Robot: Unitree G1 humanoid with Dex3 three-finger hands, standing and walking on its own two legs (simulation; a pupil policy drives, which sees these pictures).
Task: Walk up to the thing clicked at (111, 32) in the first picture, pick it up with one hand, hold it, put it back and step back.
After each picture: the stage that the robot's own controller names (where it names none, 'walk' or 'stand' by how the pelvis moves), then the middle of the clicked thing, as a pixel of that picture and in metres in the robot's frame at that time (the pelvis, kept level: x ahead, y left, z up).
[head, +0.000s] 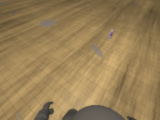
stand; (110, 34) +1.97 -0.48 -0.65
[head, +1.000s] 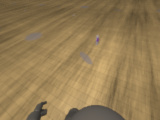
walk; (97, 40) +1.87 -0.01 -0.63
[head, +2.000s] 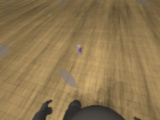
walk; (79, 50) +1.26 +0.32 -0.65
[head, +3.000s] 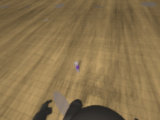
walk; (77, 67) +0.82 +0.29 -0.65
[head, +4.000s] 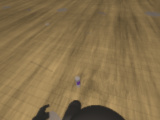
walk; (77, 82) +0.57 +0.21 -0.65
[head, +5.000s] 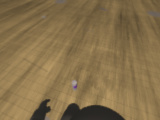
stand; (74, 85) +0.45 +0.19 -0.64
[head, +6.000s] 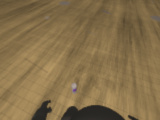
stand; (74, 88) +0.43 +0.17 -0.65
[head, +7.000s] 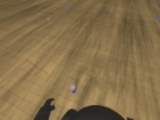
stand; (73, 89) +0.42 +0.20 -0.65
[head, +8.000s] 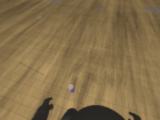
stand; (71, 89) +0.39 +0.22 -0.65
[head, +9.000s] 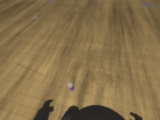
stand; (71, 87) +0.39 +0.26 -0.65
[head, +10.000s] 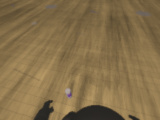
stand; (68, 93) +0.36 +0.26 -0.65
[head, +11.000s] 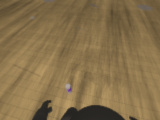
stand; (68, 88) +0.38 +0.26 -0.65
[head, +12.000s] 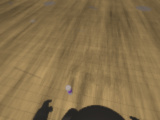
stand; (69, 90) +0.38 +0.27 -0.65
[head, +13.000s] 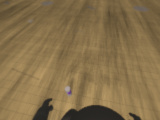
stand; (68, 91) +0.36 +0.26 -0.65
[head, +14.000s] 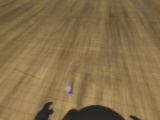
stand; (69, 91) +0.37 +0.27 -0.65
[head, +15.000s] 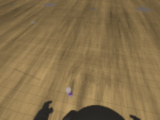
stand; (69, 92) +0.36 +0.26 -0.65
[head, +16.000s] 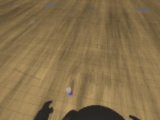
stand; (69, 92) +0.36 +0.26 -0.65
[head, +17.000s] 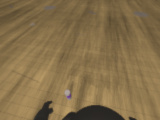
stand; (68, 95) +0.34 +0.26 -0.65
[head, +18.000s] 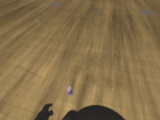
stand; (69, 91) +0.38 +0.26 -0.66
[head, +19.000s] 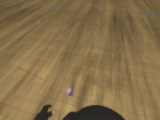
stand; (69, 93) +0.37 +0.26 -0.66
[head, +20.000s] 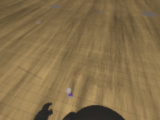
stand; (69, 93) +0.37 +0.26 -0.66
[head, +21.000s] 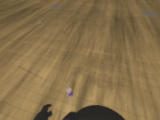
go down; (69, 92) +0.37 +0.26 -0.66
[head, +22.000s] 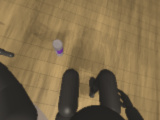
go down; (58, 49) +0.49 +0.23 -0.28
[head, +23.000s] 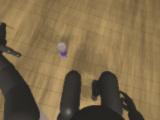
approach; (62, 52) +0.50 +0.22 -0.27
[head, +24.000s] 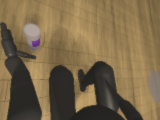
close in; (33, 40) +0.49 +0.26 -0.18
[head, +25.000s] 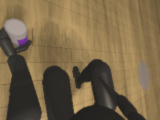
close; (19, 38) +0.48 +0.28 -0.18
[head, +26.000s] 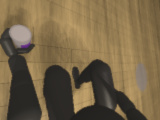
lift; (22, 41) +0.46 +0.27 -0.18
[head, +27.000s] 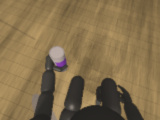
lift; (60, 61) +0.36 +0.22 -0.02
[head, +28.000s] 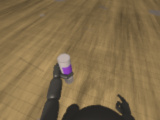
hold; (66, 70) +0.32 +0.17 +0.05
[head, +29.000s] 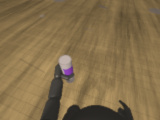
hold; (68, 71) +0.32 +0.16 +0.04
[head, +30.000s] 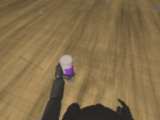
crouch; (68, 70) +0.32 +0.16 +0.03
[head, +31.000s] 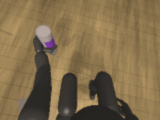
crouch; (49, 43) +0.49 +0.24 -0.05
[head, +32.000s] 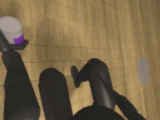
lower; (15, 38) +0.49 +0.26 -0.19
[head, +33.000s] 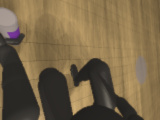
lower; (10, 31) +0.50 +0.28 -0.19
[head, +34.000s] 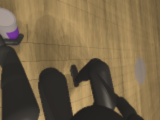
lower; (9, 32) +0.50 +0.29 -0.19
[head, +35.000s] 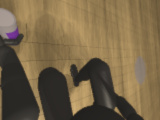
lower; (9, 32) +0.50 +0.29 -0.19
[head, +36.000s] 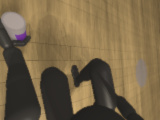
loosen; (17, 34) +0.49 +0.27 -0.19
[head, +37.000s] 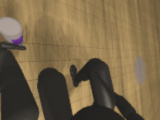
withdraw; (14, 36) +0.49 +0.27 -0.19
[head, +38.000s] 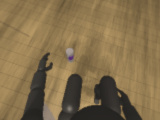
walk; (70, 56) +0.51 +0.19 -0.33
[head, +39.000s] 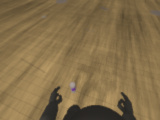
stand; (73, 87) +0.42 +0.19 -0.59
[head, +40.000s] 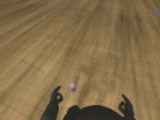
stand; (72, 88) +0.43 +0.20 -0.60
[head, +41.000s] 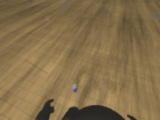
stand; (74, 89) +0.43 +0.19 -0.63
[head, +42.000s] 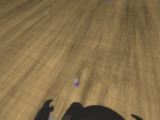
walk; (76, 83) +0.45 +0.20 -0.65
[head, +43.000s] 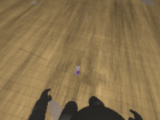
walk; (77, 71) +0.60 +0.12 -0.64
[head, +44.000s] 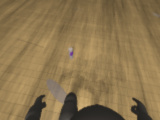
walk; (70, 53) +0.88 +0.33 -0.62
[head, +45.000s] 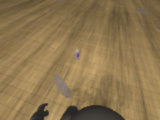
stand; (77, 55) +1.09 +0.26 -0.64
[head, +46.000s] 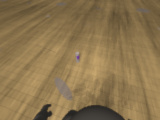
stand; (77, 57) +1.08 +0.26 -0.66
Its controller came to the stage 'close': yes
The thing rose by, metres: 0.69
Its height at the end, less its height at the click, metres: +0.00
